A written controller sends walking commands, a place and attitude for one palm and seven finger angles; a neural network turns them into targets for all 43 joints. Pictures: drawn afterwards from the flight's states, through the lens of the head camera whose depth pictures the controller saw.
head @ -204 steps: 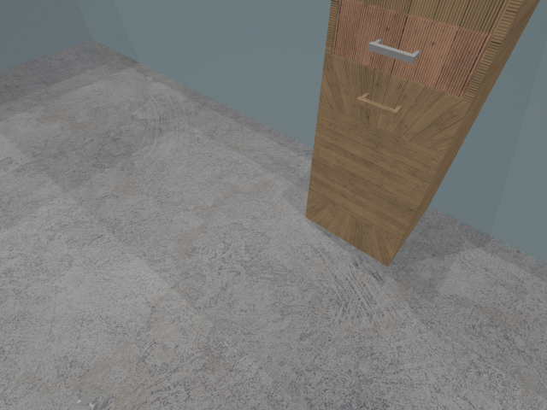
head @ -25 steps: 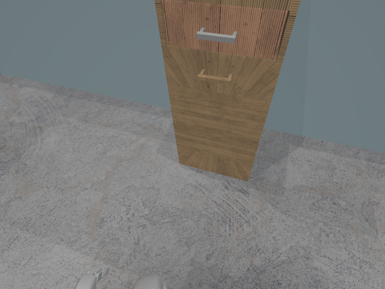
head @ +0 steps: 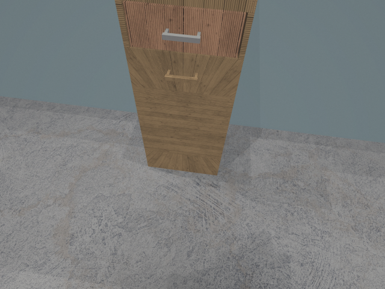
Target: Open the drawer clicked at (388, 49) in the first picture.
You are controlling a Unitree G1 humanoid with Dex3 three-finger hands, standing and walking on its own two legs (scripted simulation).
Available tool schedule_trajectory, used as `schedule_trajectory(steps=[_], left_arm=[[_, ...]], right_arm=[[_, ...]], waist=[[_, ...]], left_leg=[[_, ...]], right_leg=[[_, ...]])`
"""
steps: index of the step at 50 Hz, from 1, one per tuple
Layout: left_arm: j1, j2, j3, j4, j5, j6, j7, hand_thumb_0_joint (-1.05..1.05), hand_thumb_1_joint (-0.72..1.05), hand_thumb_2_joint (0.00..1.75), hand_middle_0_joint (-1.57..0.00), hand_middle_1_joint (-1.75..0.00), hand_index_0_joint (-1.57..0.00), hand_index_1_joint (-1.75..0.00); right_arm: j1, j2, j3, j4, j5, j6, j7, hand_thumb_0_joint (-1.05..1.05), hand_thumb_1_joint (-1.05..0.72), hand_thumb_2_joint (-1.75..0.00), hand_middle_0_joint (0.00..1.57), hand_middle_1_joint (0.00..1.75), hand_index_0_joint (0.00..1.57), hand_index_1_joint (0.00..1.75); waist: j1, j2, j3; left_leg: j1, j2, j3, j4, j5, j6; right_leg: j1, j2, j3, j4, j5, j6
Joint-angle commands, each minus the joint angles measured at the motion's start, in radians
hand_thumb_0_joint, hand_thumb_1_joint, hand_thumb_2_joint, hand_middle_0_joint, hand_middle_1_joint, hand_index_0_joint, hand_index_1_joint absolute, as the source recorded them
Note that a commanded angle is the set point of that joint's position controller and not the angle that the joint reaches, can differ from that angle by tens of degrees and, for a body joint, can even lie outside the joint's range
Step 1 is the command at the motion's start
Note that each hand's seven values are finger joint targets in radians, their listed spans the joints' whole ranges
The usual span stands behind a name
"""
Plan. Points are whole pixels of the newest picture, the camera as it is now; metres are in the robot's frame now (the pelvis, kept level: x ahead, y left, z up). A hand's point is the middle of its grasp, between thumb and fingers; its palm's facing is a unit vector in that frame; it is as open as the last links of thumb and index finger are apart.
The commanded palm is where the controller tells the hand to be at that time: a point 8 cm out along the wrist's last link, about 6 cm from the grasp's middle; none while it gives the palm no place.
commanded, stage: take the last steps up to it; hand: left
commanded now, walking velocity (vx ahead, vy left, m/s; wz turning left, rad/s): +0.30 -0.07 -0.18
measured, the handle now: (182, 35) +0.83 +0.09 +0.10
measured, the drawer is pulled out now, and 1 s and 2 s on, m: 0.00 0.00 0.00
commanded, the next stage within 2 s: come to a stop and stand still in 0.86 s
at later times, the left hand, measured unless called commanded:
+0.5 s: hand out of the picture +0.02 +0.14 -0.18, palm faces +0.06 -0.99 -0.13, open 7.4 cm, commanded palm none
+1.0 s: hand (152, 205) +0.36 +0.14 -0.17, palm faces -0.06 -0.97 -0.24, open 7.3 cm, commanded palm none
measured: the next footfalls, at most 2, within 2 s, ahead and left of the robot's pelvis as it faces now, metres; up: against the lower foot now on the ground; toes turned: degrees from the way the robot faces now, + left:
right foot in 0.10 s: +0.02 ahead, -0.13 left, +0.00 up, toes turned -7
left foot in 0.52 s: +0.21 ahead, +0.11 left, +0.00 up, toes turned +7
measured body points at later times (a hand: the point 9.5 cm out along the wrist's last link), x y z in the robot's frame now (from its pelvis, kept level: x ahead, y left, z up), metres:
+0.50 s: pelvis +0.08 -0.01 -0.01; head +0.10 +0.00 +0.44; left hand +0.02 +0.20 -0.17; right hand +0.12 -0.25 -0.16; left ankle +0.16 +0.11 -0.73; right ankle -0.02 -0.12 -0.74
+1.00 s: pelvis +0.25 -0.05 -0.02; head +0.27 -0.07 +0.43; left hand +0.36 +0.19 -0.15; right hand +0.17 -0.24 -0.19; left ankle +0.17 +0.10 -0.72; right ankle +0.30 -0.14 -0.74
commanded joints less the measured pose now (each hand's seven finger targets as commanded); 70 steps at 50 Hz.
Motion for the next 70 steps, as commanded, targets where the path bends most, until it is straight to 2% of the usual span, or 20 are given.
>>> schedule_trajectory(steps=[1,3,4,5,7,12,21,25,27,31,35,41,45,46,48,53,60,67,68,70], left_arm=[[-0.031,0.026,-0.008,-0.072,-0.003,-0.044,0.002,0.0,0.9,0.9,-0.2,-0.3,-0.2,-0.3],[0.048,0.033,-0.005,-0.035,0.002,-0.054,-0.002,0.0,0.9,0.9,-0.2,-0.3,-0.2,-0.3],[0.099,0.071,0.004,-0.012,0.008,-0.064,0.001,0.0,0.9,0.9,-0.2,-0.3,-0.2,-0.3],[0.143,0.172,0.02,0.005,0.017,-0.075,0.015,0.0,0.9,0.9,-0.2,-0.3,-0.2,-0.3],[0.181,0.171,0.022,0.023,0.001,-0.082,0.034,0.0,0.9,0.9,-0.2,-0.3,-0.2,-0.3],[0.099,0.063,-0.014,0.033,0.001,-0.125,0.033,0.0,0.9,0.9,-0.2,-0.3,-0.2,-0.3],[0.21,0.067,-0.014,0.127,0.008,-0.142,0.031,0.0,0.9,0.9,-0.2,-0.3,-0.2,-0.3],[0.174,0.056,-0.01,0.136,-0.001,-0.135,0.028,0.0,0.9,0.9,-0.2,-0.3,-0.2,-0.3],[0.192,-0.035,-0.026,0.091,-0.011,-0.132,0.013,0.0,0.9,0.9,-0.2,-0.3,-0.2,-0.3],[0.066,-0.025,-0.019,0.079,0.008,-0.122,-0.002,0.0,0.9,0.9,-0.2,-0.3,-0.2,-0.3],[0.115,-0.062,-0.019,0.085,0.009,-0.095,-0.002,0.0,0.9,0.9,-0.2,-0.3,-0.2,-0.3],[-0.014,-0.05,-0.02,0.032,0.006,-0.095,-0.001,0.0,0.9,0.9,-0.2,-0.3,-0.2,-0.3],[0.064,-0.016,-0.01,0.057,0.009,-0.107,0.0,0.0,0.9,0.9,-0.2,-0.3,-0.2,-0.3],[0.13,0.027,-0.003,0.077,0.011,-0.116,0.006,0.0,0.9,0.9,-0.2,-0.3,-0.2,-0.3],[0.294,0.182,0.022,0.107,0.003,-0.13,0.022,0.0,0.9,0.9,-0.2,-0.3,-0.2,-0.3],[-0.014,0.054,-0.026,0.033,0.002,-0.123,0.053,0.0,0.9,0.9,-0.2,-0.3,-0.2,-0.3],[0.009,0.116,0.009,0.011,0.006,-0.081,0.066,0.0,0.9,0.9,-0.2,-0.3,-0.2,-0.3],[-0.054,0.135,0.014,-0.027,0.005,-0.06,0.062,0.0,0.9,0.9,-0.2,-0.3,-0.2,-0.3],[-0.032,0.115,0.007,-0.03,-0.001,-0.054,0.059,0.0,0.9,0.9,-0.2,-0.3,-0.2,-0.3],[0.032,0.044,-0.014,-0.046,-0.01,-0.046,0.057,0.0,0.9,0.9,-0.2,-0.3,-0.2,-0.3]], right_arm=[[0.097,-0.211,-0.056,0.004,-0.008,-0.01,-0.002,0.0,-0.9,-0.9,0.2,0.3,0.2,0.3],[0.071,-0.206,-0.055,0.012,-0.004,-0.009,0.001,0.0,-0.9,-0.9,0.2,0.3,0.2,0.3],[0.06,-0.169,-0.05,0.008,0.003,-0.01,0.006,0.0,-0.9,-0.9,0.2,0.3,0.2,0.3],[0.039,-0.087,-0.027,-0.023,0.011,-0.01,0.014,0.0,-0.9,-0.9,0.2,0.3,0.2,0.3],[-0.108,-0.117,-0.028,-0.059,-0.005,0.002,0.025,0.0,-0.9,-0.9,0.2,0.3,0.2,0.3],[0.032,-0.075,-0.037,0.033,-0.013,-0.01,0.043,0.0,-0.9,-0.9,0.2,0.3,0.2,0.3],[-0.083,-0.047,-0.029,-0.005,-0.002,-0.041,0.051,0.0,-0.9,-0.9,0.2,0.3,0.2,0.3],[0.142,-0.08,-0.032,0.079,-0.006,-0.068,0.033,0.0,-0.9,-0.9,0.2,0.3,0.2,0.3],[0.368,-0.255,-0.068,0.13,-0.018,-0.071,0.011,0.0,-0.9,-0.9,0.2,0.3,0.2,0.3],[0.164,-0.096,-0.027,0.095,-0.005,-0.076,-0.002,0.0,-0.9,-0.9,0.2,0.3,0.2,0.3],[0.134,-0.088,-0.021,0.095,-0.003,-0.088,-0.003,0.0,-0.9,-0.9,0.2,0.3,0.2,0.3],[0.164,-0.101,-0.035,0.122,-0.009,-0.069,0.007,0.0,-0.9,-0.9,0.2,0.3,0.2,0.3],[0.14,-0.104,-0.037,0.125,-0.009,-0.053,0.009,0.0,-0.9,-0.9,0.2,0.3,0.2,0.3],[0.146,-0.083,-0.033,0.128,-0.002,-0.055,0.014,0.0,-0.9,-0.9,0.2,0.3,0.2,0.3],[0.144,-0.022,-0.009,0.08,0.01,-0.052,0.021,0.0,-0.9,-0.9,0.2,0.3,0.2,0.3],[0.16,0.013,0.002,0.142,0.018,-0.004,0.001,0.0,-0.9,-0.9,0.2,0.3,0.2,0.3],[0.033,-0.048,-0.028,0.053,0.01,0.036,0.006,0.0,-0.9,-0.9,0.2,0.3,0.2,0.3],[0.032,-0.07,-0.033,0.016,0.01,0.027,0.011,0.0,-0.9,-0.9,0.2,0.3,0.2,0.3],[0.05,-0.099,-0.035,0.02,0.005,0.018,0.011,0.0,-0.9,-0.9,0.2,0.3,0.2,0.3],[0.022,-0.227,-0.05,-0.022,-0.002,0.01,0.006,0.0,-0.9,-0.9,0.2,0.3,0.2,0.3]], waist=[[-0.044,0.191,-0.117],[0.002,0.138,-0.121],[0.027,0.024,-0.111],[0.054,-0.28,-0.072],[0.094,-0.256,0.042],[-0.005,-0.11,0.061],[0.033,-0.129,0.078],[-0.069,-0.015,-0.004],[-0.122,0.381,-0.125],[-0.048,0.069,0.05],[-0.003,0.103,-0.001],[-0.022,0.131,0.045],[0.032,0.075,0.014],[0.063,-0.006,-0.021],[0.107,-0.304,-0.125],[-0.02,-0.075,-0.051],[0.025,-0.136,-0.099],[-0.021,-0.149,-0.117],[-0.024,-0.065,-0.143],[-0.017,0.273,-0.147]], left_leg=[[0.152,0.249,-0.196,-0.106,0.282,0.113],[0.037,0.222,-0.164,-0.055,0.017,0.061],[-0.113,0.17,-0.108,0.052,-0.146,0.011],[-0.394,0.031,0.025,0.299,-0.355,-0.062],[-0.476,0.019,-0.14,0.531,-0.294,-0.044],[-0.371,0.04,-0.115,0.538,-0.055,-0.067],[-0.326,0.026,-0.089,0.266,-0.065,-0.04],[0.095,-0.033,-0.037,0.018,0.024,-0.02],[0.362,0.356,-0.585,-0.225,-0.128,0.133],[0.049,0.298,-0.43,-0.324,-0.203,0.126],[0.041,0.217,-0.208,-0.295,0.101,0.126],[0.039,0.211,-0.161,-0.265,0.127,0.132],[-0.015,0.158,-0.119,-0.108,0.04,0.077],[-0.077,0.11,-0.076,0.023,0.025,0.047],[-0.341,-0.051,-0.031,0.504,-0.402,-0.013],[-0.135,0.013,-0.173,0.466,-0.209,-0.049],[-0.211,-0.055,-0.158,0.429,-0.202,-0.073],[0.002,-0.056,-0.127,0.059,0.044,-0.06],[0.109,-0.005,-0.145,-0.046,0.225,-0.043],[0.1,0.337,-0.461,-0.141,0.731,0.164]], right_leg=[[0.04,0.023,-0.049,-0.217,0.014,-0.026],[0.209,0.029,-0.072,-0.43,0.154,-0.042],[0.348,-0.04,0.018,-0.539,0.128,-0.074],[0.464,-0.286,0.375,-0.682,-0.047,-0.179],[0.272,-0.336,0.484,-0.77,-0.242,-0.255],[0.199,-0.208,0.171,-0.706,0.111,-0.2],[0.276,-0.238,0.179,-0.663,0.257,-0.23],[0.143,-0.136,0.069,-0.379,0.374,-0.165],[-0.186,0.057,-0.08,0.162,-0.096,-0.08],[-0.24,-0.083,0.045,0.345,0.105,-0.089],[-0.149,-0.088,-0.001,0.144,0.154,-0.055],[-0.075,-0.065,-0.059,-0.137,0.193,-0.046],[0.157,-0.01,-0.116,-0.332,0.279,-0.056],[0.285,-0.035,-0.065,-0.389,0.283,-0.073],[0.487,-0.387,0.417,-0.591,0.326,-0.231],[0.138,-0.289,0.084,-0.535,0.895,-0.214],[0.265,-0.315,0.082,-0.467,1.048,-0.252],[0.172,-0.241,0.031,-0.375,0.755,-0.17],[0.122,-0.193,0.007,-0.303,0.611,-0.12],[-0.03,-0.004,-0.036,0.023,-0.158,-0.023]])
